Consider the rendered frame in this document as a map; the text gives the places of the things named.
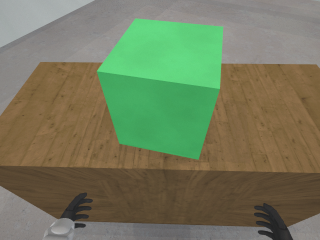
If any right robot hand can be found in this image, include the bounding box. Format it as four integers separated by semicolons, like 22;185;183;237
254;203;293;240

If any pedestal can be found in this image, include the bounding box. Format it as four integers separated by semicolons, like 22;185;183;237
0;62;320;227

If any left robot hand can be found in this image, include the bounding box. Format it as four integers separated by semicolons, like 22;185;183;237
60;192;93;228

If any carton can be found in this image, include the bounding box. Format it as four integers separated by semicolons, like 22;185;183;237
97;18;223;160

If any left robot forearm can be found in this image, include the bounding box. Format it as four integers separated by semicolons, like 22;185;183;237
42;218;75;240

